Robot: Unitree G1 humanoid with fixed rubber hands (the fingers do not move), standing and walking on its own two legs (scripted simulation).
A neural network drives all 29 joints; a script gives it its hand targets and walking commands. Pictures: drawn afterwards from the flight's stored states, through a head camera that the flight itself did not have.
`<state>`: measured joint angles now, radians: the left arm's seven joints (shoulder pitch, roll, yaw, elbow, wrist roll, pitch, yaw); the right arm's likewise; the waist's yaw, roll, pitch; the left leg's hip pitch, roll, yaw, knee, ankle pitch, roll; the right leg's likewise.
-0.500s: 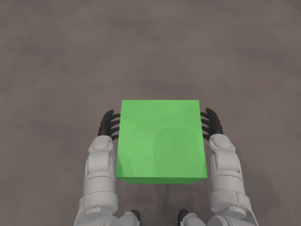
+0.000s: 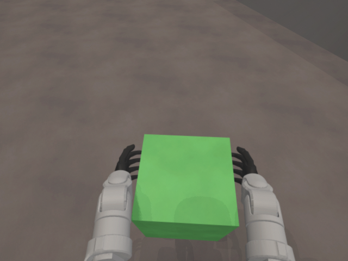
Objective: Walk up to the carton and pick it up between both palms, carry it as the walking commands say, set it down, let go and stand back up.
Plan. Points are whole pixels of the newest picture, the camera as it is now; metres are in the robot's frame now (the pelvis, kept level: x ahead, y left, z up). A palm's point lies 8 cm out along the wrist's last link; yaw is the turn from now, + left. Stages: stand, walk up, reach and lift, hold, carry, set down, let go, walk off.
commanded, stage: reach and lift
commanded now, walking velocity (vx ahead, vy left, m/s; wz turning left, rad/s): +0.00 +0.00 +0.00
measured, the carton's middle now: (183, 191) +0.32 +0.01 -0.06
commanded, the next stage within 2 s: hold in 1.36 s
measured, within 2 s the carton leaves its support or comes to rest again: neither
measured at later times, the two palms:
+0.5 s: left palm (120, 174) +0.30 +0.15 +0.05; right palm (254, 177) +0.30 -0.14 +0.05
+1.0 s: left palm (122, 173) +0.30 +0.15 +0.05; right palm (255, 178) +0.30 -0.15 +0.05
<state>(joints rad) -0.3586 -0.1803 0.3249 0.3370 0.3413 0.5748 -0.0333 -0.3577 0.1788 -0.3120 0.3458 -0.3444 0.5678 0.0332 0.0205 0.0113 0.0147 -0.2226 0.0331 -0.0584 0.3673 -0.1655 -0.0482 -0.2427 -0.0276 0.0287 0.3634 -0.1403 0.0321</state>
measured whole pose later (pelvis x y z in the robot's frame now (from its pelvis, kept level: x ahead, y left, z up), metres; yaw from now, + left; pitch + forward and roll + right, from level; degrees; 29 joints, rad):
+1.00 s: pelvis +0.01 +0.00 +0.00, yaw +0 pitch -6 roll +0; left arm -0.28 -0.16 0.21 0.22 0.31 0.75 -0.01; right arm -0.28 0.16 -0.22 0.22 -0.31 0.75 0.02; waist 0.00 0.01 0.03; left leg -0.03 0.03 -0.05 0.29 -0.16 -0.04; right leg -0.05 -0.03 0.03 0.28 -0.13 0.04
